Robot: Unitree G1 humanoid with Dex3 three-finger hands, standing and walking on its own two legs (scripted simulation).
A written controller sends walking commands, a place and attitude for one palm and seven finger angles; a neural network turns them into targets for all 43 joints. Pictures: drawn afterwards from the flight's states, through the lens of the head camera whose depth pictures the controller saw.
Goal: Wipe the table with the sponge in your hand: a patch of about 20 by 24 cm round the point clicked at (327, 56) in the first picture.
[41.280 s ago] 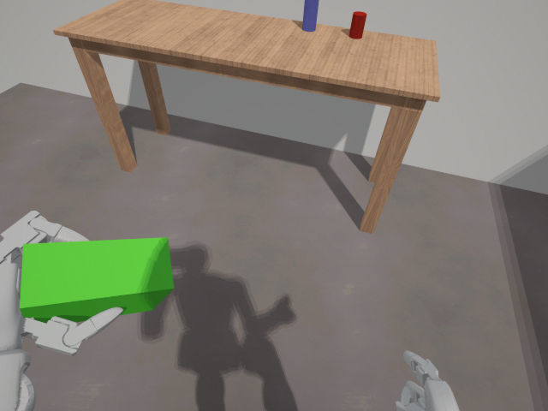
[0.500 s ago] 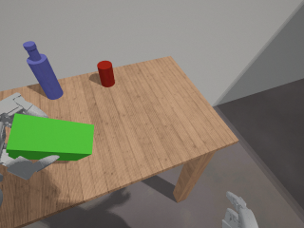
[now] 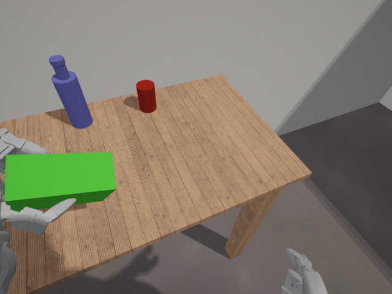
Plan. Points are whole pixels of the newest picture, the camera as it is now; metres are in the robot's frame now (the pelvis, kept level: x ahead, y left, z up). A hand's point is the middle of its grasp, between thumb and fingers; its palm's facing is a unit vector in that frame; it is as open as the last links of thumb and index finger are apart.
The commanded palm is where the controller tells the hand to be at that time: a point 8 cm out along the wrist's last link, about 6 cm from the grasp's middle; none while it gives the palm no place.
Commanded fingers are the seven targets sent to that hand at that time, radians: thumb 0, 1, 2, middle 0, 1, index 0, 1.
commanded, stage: come to a stop and stand still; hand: left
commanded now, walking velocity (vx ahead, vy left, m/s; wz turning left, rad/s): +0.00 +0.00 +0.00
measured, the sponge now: (79, 181) +0.25 +0.22 +0.14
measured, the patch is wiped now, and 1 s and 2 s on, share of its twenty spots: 0.00 0.00 0.00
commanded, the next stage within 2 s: look again from close up in 0.58 s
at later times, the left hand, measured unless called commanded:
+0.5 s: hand (20, 185) +0.22 +0.29 +0.16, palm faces +0.37 -0.85 -0.37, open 10.1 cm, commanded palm +0.16 +0.33 +0.18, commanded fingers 0.00 0.10 1.30 -1.20 -1.60 -1.20 -1.60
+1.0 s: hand (32, 191) +0.22 +0.27 +0.16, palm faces +0.38 -0.85 -0.36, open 10.1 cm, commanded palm +0.16 +0.31 +0.18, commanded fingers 0.00 0.10 1.30 -1.20 -1.60 -1.20 -1.60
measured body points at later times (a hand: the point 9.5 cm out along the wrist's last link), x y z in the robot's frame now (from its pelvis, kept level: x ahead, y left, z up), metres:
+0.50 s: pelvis +0.00 +0.05 +0.00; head +0.02 +0.07 +0.45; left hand +0.19 +0.33 +0.18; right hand +0.18 -0.17 -0.07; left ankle +0.01 +0.10 -0.74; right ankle +0.03 -0.08 -0.74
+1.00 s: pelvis +0.00 +0.03 +0.00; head +0.02 +0.04 +0.45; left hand +0.19 +0.32 +0.18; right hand +0.19 -0.20 -0.06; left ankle +0.01 +0.10 -0.74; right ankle +0.03 -0.08 -0.74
